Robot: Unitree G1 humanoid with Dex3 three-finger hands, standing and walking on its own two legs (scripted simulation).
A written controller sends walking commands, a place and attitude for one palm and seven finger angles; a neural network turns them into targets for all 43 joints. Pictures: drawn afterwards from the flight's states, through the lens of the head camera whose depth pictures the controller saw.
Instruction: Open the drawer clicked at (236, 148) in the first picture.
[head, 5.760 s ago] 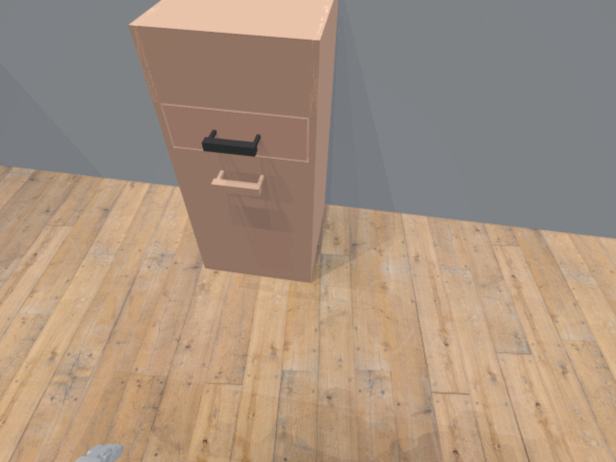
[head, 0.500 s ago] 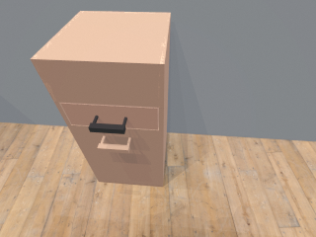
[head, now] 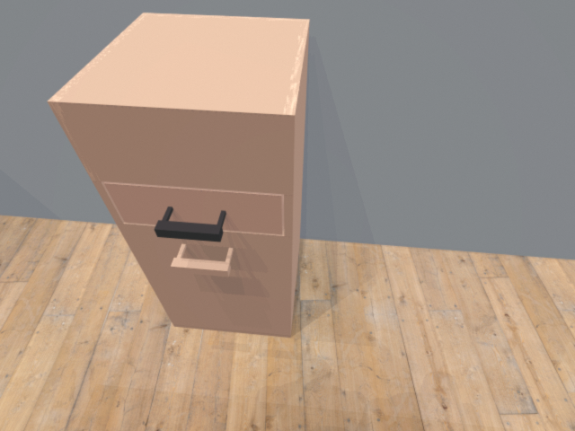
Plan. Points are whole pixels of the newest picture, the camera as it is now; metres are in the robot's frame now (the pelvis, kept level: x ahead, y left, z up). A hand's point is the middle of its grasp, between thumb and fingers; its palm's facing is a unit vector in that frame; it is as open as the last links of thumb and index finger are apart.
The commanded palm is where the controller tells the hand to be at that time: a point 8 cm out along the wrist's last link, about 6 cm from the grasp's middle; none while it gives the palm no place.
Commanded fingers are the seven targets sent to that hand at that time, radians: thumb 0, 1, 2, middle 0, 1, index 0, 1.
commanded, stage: look again from close up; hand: left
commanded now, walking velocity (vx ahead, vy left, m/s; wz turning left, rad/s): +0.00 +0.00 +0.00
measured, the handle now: (192, 222) +0.54 +0.25 -0.11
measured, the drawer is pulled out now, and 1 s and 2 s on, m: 0.00 0.00 0.00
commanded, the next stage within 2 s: raise the hand with hooked fingers in 0.28 s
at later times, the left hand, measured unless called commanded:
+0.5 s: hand out of the picture +0.04 +0.19 -0.13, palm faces -0.07 -0.90 -0.43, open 7.3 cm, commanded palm +0.10 +0.20 -0.06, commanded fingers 0.00 0.74 0.83 -0.21 -0.41 -0.21 -0.41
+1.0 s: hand (142, 409) +0.16 +0.21 -0.05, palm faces +0.06 -0.09 -0.99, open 9.7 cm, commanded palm +0.15 +0.21 +0.01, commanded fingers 0.00 0.15 0.58 -0.25 -0.78 -0.25 -0.78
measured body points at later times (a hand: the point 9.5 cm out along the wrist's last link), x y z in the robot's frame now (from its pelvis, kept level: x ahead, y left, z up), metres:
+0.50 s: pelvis -0.01 +0.00 -0.01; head +0.00 -0.02 +0.44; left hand +0.04 +0.23 -0.10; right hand +0.01 -0.24 -0.16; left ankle -0.04 +0.10 -0.74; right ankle +0.01 -0.11 -0.74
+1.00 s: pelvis -0.04 -0.02 -0.05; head -0.01 -0.03 +0.40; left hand +0.15 +0.22 +0.00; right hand +0.23 -0.20 -0.11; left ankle -0.04 +0.10 -0.74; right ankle +0.01 -0.11 -0.74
